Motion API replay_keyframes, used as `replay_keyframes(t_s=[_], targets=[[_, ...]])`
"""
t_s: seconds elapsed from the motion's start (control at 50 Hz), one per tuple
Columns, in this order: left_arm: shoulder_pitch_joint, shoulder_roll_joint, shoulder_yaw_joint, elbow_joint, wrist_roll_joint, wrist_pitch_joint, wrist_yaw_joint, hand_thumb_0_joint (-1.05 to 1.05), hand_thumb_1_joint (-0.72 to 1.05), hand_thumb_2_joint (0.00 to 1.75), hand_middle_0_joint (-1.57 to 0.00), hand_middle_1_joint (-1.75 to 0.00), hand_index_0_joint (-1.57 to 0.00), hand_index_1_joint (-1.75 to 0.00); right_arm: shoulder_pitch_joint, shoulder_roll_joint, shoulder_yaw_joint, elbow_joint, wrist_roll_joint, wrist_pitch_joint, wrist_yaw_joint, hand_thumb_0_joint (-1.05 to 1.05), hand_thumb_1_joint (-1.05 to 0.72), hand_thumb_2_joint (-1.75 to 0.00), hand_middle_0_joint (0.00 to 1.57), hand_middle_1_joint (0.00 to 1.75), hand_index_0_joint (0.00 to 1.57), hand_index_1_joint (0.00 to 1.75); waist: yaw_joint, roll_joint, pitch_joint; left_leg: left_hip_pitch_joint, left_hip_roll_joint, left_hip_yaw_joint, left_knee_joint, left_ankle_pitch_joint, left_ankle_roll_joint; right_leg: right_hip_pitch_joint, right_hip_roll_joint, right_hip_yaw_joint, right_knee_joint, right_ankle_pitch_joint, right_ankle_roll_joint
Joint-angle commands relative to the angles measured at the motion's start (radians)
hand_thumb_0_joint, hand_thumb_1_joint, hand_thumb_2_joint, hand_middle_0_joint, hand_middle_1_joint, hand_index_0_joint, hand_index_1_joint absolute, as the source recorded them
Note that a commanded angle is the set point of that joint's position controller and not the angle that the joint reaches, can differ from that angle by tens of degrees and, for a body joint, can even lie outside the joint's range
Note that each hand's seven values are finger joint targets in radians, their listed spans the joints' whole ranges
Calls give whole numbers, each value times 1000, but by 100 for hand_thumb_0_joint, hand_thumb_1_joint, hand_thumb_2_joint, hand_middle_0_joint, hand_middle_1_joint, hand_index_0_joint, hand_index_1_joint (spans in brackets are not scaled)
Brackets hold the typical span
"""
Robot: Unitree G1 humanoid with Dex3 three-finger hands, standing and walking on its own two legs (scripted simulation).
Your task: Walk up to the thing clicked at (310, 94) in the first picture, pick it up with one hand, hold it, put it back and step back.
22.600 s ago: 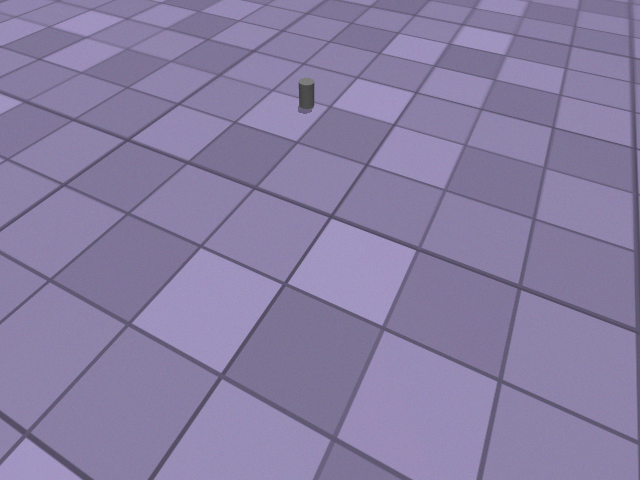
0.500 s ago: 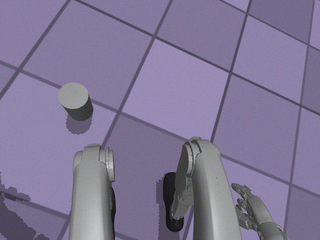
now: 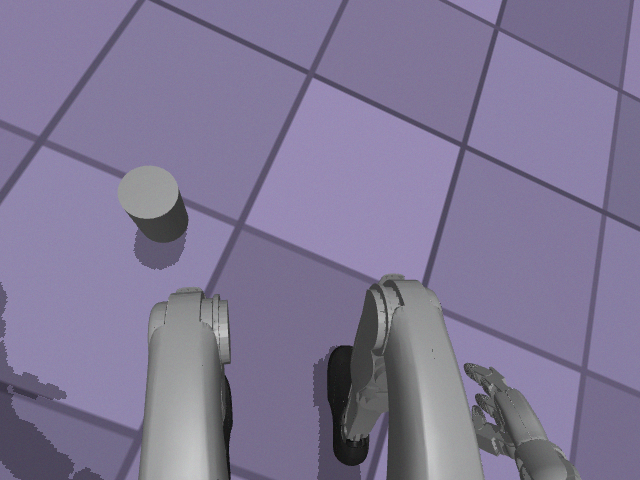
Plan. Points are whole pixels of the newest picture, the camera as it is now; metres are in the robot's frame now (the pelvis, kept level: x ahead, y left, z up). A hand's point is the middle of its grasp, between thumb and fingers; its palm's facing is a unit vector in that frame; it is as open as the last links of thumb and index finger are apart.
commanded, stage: approach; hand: left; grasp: from the side
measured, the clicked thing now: (157, 207) +0.50 +0.22 -0.30
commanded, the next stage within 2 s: close in in 0.58 s
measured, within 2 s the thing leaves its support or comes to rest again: neither
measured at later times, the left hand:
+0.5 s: hand (14, 205) +0.43 +0.34 -0.11, palm faces +0.14 -0.99 +0.00, open 17.5 cm
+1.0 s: hand (114, 219) +0.45 +0.27 -0.23, palm faces +0.17 -0.98 +0.04, open 17.6 cm
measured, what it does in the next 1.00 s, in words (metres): lowers itself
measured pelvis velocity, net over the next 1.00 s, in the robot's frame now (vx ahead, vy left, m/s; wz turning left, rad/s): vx -0.02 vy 0.01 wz -0.15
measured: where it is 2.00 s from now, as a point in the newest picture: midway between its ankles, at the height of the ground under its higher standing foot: (282, 439)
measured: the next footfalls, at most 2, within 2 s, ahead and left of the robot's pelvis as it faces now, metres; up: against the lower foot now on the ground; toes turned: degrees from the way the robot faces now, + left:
none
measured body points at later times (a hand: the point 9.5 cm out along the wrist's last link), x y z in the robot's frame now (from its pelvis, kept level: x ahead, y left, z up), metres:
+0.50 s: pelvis +0.00 +0.00 -0.04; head +0.23 +0.09 +0.33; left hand +0.41 +0.40 -0.11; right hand +0.13 -0.29 -0.12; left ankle +0.08 +0.11 -0.34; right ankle +0.12 -0.13 -0.34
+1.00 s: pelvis -0.02 +0.01 -0.08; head +0.24 +0.15 +0.26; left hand +0.44 +0.32 -0.23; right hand +0.11 -0.26 -0.11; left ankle +0.08 +0.11 -0.34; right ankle +0.12 -0.13 -0.34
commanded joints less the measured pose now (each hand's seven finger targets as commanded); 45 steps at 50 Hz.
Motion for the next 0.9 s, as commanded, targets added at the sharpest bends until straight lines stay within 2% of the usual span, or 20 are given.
replay_keyframes(t_s=[0.0, 0.04, 0.06, 0.14, 0.18, 0.22, 0.24, 0.3, 0.34, 0.4, 0.5, 0.54, 0.56, 0.62, 0.64, 0.66, 0.74, 0.82, 0.86, 0.88], targets=[[-164, 390, 60, -166, -33, -53, 22, 0, -57, 13, -3, -24, -8, -19, 132, -237, -92, -46, 1, -22, -19, 0, -89, -89, 20, 30, 20, 30, 32, 247, -577, 437, -10, -3, -346, 121, -3, 292, 43, -23, -187, 70, -51], [-214, 424, 64, -216, -29, -62, 25, 0, -61, 5, -3, -17, -7, -12, 127, -237, -92, -50, 1, -21, -19, 0, -88, -89, 20, 30, 20, 30, 37, 269, -624, 472, -8, -6, -347, 135, -5, 286, 42, -18, -180, 81, -54], [-217, 409, 53, -206, -26, -62, 25, 0, -61, 4, -3, -15, -7, -12, 128, -237, -91, -50, 0, -21, -19, 0, -88, -89, 20, 30, 20, 30, 33, 282, -628, 491, -7, -7, -343, 156, -8, 282, 41, -17, -176, 98, -55], [-209, 310, 1, -68, -26, -64, 29, 0, -61, 4, -3, -15, -7, -12, 128, -237, -83, -41, -4, -24, -15, 0, -88, -89, 20, 30, 20, 30, -18, 212, -495, 400, -8, -20, -321, 110, -2, 224, 43, -30, -176, 68, -53], [-244, 314, -7, -60, -31, -85, 26, 0, -61, 4, -4, -16, -8, -12, 137, -240, -77, -42, -9, -23, -9, 0, -89, -89, 20, 30, 20, 30, -36, 190, -501, 374, -9, -14, -297, 97, 2, 250, 46, -35, -179, 58, -48], [-229, 276, -23, -1, -44, -103, 19, 0, -61, 4, -4, -16, -8, -12, 128, -240, -65, -46, -18, -26, -3, 0, -88, -89, 20, 30, 20, 30, -42, 179, -510, 365, -10, -2, -265, 128, 0, 268, 48, -36, -169, 79, -47], [-262, 266, -39, -8, -47, -117, 17, 0, -61, 4, -4, -16, -8, -13, 134, -240, -62, -47, -23, -26, 1, 0, -88, -89, 20, 30, 20, 30, -60, 175, -520, 352, -9, 2, -250, 125, 1, 282, 50, -37, -169, 79, -45], [-254, 291, -17, 63, -56, -158, 29, 0, -61, 6, -3, -17, -7, -13, 122, -254, -40, -51, -35, -26, 8, 0, -88, -89, 20, 30, 20, 30, -53, 173, -499, 328, -8, 0, -222, 130, -3, 278, 54, -47, -144, 80, -45], [-262, 278, -25, 79, -52, -198, 40, 0, -61, 6, -4, -17, -7, -13, 103, -261, -30, -58, -48, -21, 17, 0, -88, -89, 20, 30, 20, 30, -59, 179, -490, 322, -4, -8, -206, 116, -6, 260, 57, -59, -122, 70, -46], [-278, 364, 8, 89, -26, -263, 73, 0, -61, 7, -3, -17, -7, -14, 84, -278, 1, -61, -73, -2, 28, 0, -88, -89, 20, 30, 20, 30, -52, 242, -497, 353, 3, -20, -186, 161, -20, 268, 58, -74, -74, 102, -50], [-289, 427, 34, 140, -11, -367, 109, 0, -61, 9, -3, -16, -5, -13, 36, -302, 58, -69, -120, 26, 38, 0, -89, -89, 20, 30, 20, 30, -89, 288, -496, 354, 14, -28, -130, 184, -25, 320, 70, -94, -43, 134, -42], [-272, 397, 7, 171, -2, -399, 116, 0, -61, 9, -3, -17, -6, -14, 4, -314, 77, -76, -138, 35, 40, 0, -89, -89, 20, 30, 20, 30, -106, 308, -474, 379, 20, -44, -125, 193, -34, 295, 74, -113, -28, 139, -42], [-245, 420, 24, 201, 1, -410, 120, 0, -61, 9, -3, -17, -6, -14, 2, -322, 87, -69, -148, 42, 41, 0, -89, -89, 20, 30, 20, 30, -105, 322, -464, 383, 24, -48, -117, 190, -36, 299, 78, -120, -24, 138, -42], [-266, 363, -26, 230, -12, -455, 125, 0, -61, 8, -3, -18, -7, -14, -34, -337, 122, -76, -173, 53, 44, 0, -90, -89, 20, 30, 20, 30, -151, 341, -432, 406, 33, -77, -95, 199, -46, 279, 84, -151, -2, 154, -40], [-285, 371, -37, 243, -11, -470, 132, 0, -61, 8, -3, -17, -6, -13, -48, -342, 135, -76, -181, 55, 44, 0, -90, -89, 20, 30, 20, 30, -167, 353, -413, 399, 34, -82, -87, 186, -46, 279, 86, -157, -1, 148, -39], [-280, 343, -58, 267, -12, -482, 140, 0, -61, 7, -3, -17, -7, -13, -63, -346, 143, -80, -187, 57, 45, 0, -90, -89, 20, 30, 20, 30, -176, 343, -383, 397, 37, -92, -83, 177, -48, 258, 88, -167, 4, 144, -39], [-278, 357, -73, 302, 0, -539, 203, 0, -61, 0, -4, -13, -8, -9, -101, -364, 189, -80, -224, 74, 53, 0, -91, -89, 20, 30, 20, 30, -191, 349, -362, 412, 45, -115, -43, 228, -53, 293, 97, -188, 20, 193, -35], [-307, 364, -72, 313, 16, -593, 291, 0, -61, 0, -4, -13, -9, -8, -129, -381, 225, -86, -256, 96, 65, 0, -91, -89, 20, 30, 20, 30, -215, 382, -308, 403, 48, -139, -43, 203, -60, 306, 105, -215, 31, 187, -30], [-306, 381, -67, 314, 35, -614, 335, 0, -61, 0, -4, -13, -9, -8, -150, -387, 240, -94, -270, 107, 72, 0, -91, -89, 20, 30, 20, 30, -211, 389, -276, 399, 55, -156, -51, 175, -63, 294, 108, -225, 32, 168, -27], [-314, 350, -84, 317, 39, -620, 353, 0, -61, 0, -5, -12, -9, -7, -157, -388, 243, -95, -274, 112, 74, 0, -92, -89, 20, 30, 20, 30, -222, 390, -261, 405, 56, -163, -52, 172, -63, 287, 105, -228, 34, 171, -24]])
